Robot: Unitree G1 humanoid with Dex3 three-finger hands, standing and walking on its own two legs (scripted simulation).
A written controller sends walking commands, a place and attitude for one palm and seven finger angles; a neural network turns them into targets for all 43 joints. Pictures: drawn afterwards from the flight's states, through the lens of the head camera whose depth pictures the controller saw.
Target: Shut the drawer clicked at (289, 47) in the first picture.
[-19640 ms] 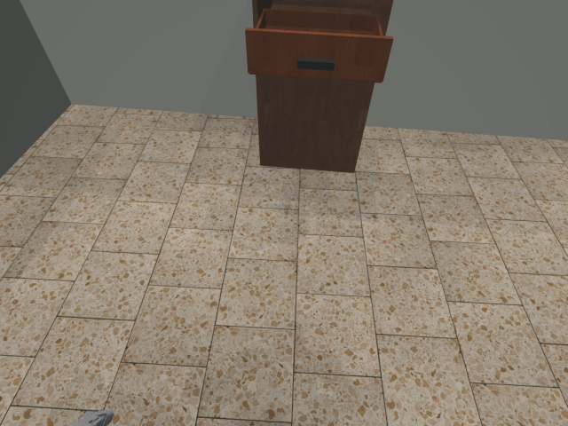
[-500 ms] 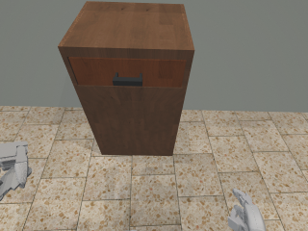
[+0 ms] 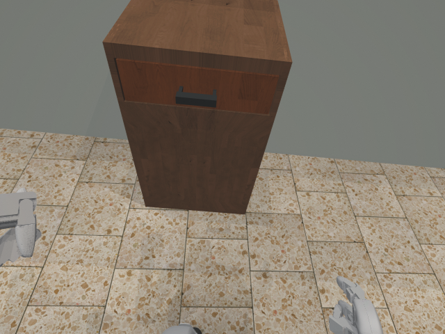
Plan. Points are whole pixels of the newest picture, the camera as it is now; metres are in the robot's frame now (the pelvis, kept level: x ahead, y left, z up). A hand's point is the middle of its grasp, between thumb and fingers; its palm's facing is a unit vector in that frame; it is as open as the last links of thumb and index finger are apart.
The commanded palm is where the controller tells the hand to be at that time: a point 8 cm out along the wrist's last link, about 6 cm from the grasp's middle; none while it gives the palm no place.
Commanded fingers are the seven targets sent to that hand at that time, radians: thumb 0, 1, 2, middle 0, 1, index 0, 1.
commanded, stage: step back with the hand held close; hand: left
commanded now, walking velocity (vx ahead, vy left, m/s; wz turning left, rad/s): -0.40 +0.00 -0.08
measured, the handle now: (197, 95) +0.74 +0.10 -0.02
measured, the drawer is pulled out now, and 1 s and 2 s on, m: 0.00 0.00 0.00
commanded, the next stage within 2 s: stop stepping back and stand still in 0.20 s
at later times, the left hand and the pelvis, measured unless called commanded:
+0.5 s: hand (4, 311) +0.12 +0.23 +0.17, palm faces +0.21 -0.88 -0.42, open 3.2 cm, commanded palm +0.08 +0.28 +0.19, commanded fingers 0.00 0.90 0.90 -1.40 -1.60 -1.40 -1.60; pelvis -0.08 +0.02 -0.01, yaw -6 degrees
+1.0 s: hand out of the picture +0.08 +0.30 +0.17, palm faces +0.31 -0.87 -0.38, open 3.3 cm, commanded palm +0.01 +0.33 +0.19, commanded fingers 0.00 0.90 0.90 -1.40 -1.60 -1.40 -1.60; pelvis -0.14 +0.07 +0.01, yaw -5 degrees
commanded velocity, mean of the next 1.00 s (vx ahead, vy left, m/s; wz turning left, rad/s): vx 0.00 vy -0.05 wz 0.00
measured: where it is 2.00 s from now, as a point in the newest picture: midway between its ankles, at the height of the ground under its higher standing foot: outside the picture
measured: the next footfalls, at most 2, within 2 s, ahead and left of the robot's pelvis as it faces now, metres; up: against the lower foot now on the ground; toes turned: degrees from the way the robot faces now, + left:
right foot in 0.28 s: -0.16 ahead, -0.13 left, +0.00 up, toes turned -7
left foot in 0.84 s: -0.05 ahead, +0.16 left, +0.00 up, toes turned -1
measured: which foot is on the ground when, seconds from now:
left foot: down 0.00-0.66, up 0.68-0.82, down 0.84-1.00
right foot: up 0.00-0.26, down 0.28-0.84, up 0.86-1.00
